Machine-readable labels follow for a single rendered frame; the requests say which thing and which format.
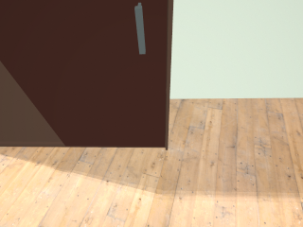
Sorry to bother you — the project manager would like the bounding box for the handle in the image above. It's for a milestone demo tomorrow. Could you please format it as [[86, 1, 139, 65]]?
[[134, 2, 146, 55]]

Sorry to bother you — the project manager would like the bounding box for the wardrobe door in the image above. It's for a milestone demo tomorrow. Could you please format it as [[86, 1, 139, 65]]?
[[0, 62, 62, 142], [0, 0, 168, 147]]

